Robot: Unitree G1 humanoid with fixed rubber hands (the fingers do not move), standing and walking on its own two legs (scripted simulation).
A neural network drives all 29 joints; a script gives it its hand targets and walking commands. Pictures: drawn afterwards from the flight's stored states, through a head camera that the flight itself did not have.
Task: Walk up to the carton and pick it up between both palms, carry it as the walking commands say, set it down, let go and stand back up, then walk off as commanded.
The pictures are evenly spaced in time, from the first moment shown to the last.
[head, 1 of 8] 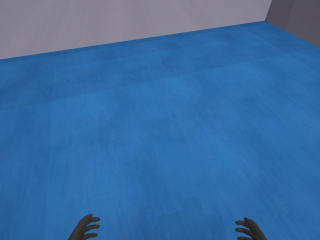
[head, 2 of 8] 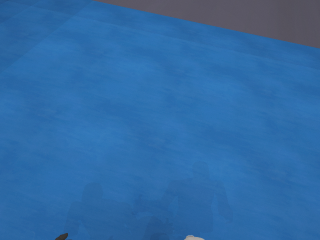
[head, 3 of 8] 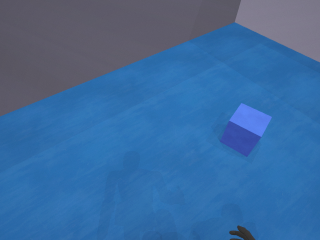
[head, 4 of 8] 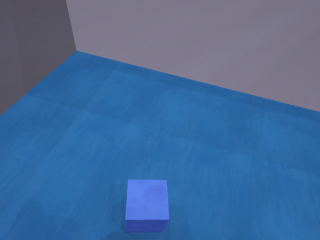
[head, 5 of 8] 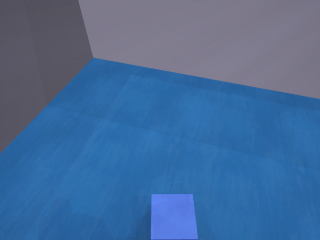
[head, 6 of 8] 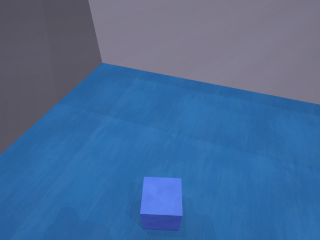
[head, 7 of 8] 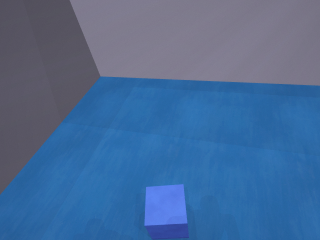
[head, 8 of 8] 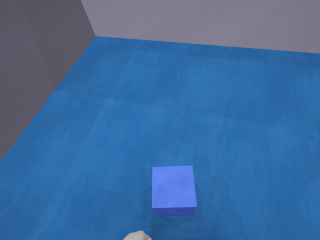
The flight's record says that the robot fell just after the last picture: no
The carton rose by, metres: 0.00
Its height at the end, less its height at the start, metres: +0.00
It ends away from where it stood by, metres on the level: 0.00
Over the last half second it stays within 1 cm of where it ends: yes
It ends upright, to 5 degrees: yes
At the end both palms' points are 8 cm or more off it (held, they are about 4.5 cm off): yes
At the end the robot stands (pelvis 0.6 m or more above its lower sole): yes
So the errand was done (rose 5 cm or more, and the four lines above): no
